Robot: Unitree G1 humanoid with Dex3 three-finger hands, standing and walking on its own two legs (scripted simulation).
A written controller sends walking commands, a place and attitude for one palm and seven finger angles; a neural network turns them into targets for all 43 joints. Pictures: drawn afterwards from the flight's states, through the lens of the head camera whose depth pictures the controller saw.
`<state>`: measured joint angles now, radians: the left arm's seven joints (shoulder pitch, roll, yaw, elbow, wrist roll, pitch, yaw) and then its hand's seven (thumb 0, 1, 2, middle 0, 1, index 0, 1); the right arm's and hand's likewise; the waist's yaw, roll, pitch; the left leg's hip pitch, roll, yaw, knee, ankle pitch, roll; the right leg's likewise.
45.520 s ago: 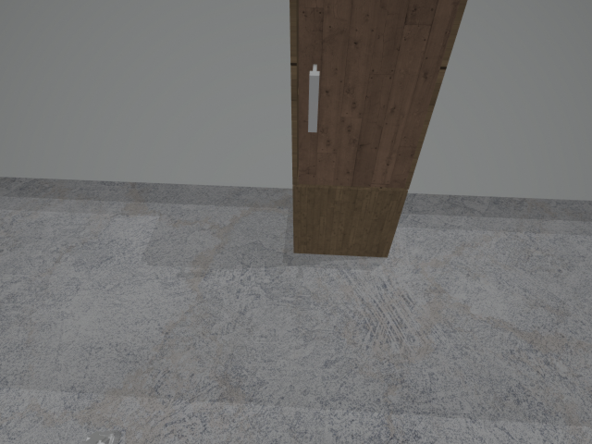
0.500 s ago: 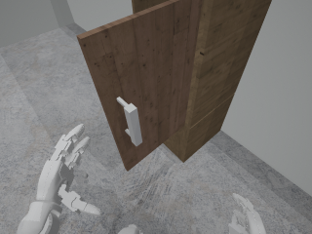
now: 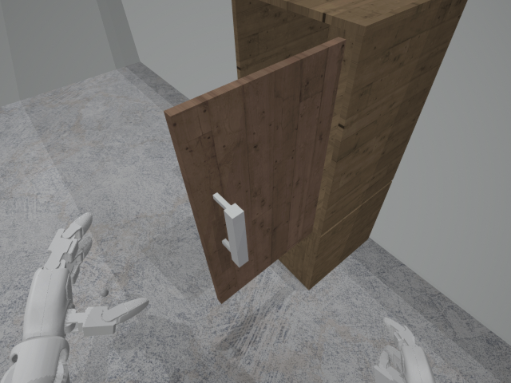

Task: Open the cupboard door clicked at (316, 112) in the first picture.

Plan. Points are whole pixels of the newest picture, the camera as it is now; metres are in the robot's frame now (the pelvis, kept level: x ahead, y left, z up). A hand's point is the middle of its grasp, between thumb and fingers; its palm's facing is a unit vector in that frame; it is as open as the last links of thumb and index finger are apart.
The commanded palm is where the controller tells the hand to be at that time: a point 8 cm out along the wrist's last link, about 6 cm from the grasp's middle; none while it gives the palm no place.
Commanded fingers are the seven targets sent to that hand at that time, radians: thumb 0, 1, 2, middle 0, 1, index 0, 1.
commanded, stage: draw the hand back to the body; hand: left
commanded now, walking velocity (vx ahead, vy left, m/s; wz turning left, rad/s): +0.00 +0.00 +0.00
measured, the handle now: (230, 230) +0.39 +0.09 -0.01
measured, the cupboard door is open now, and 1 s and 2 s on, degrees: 91 91 91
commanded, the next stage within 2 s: step back with the hand held close in 0.74 s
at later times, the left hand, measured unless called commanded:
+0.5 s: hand (46, 259) +0.21 +0.27 +0.16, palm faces +0.45 -0.79 -0.42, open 7.9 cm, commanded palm +0.16 +0.31 +0.18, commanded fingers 0.00 0.90 0.90 -0.20 -0.30 -0.20 -0.30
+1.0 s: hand (46, 265) +0.20 +0.26 +0.18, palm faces +0.41 -0.78 -0.47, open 7.4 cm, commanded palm +0.14 +0.29 +0.18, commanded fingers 0.00 0.90 0.90 -0.20 -0.30 -0.20 -0.30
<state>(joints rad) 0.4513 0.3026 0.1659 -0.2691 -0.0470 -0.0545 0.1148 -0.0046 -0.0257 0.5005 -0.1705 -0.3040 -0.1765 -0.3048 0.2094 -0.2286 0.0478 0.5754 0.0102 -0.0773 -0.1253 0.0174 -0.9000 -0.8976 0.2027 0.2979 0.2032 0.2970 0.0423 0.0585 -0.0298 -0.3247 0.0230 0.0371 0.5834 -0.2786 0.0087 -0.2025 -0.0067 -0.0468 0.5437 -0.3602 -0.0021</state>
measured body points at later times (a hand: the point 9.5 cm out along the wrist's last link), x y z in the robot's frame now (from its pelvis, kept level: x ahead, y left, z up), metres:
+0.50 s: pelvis +0.01 +0.00 +0.01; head +0.01 -0.02 +0.46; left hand +0.18 +0.31 +0.19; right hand +0.20 -0.22 -0.07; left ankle +0.02 +0.11 -0.73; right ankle -0.05 -0.12 -0.73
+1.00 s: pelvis +0.00 +0.00 +0.01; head +0.00 -0.03 +0.46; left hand +0.17 +0.30 +0.20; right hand +0.18 -0.24 -0.08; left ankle +0.02 +0.11 -0.73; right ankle -0.05 -0.12 -0.73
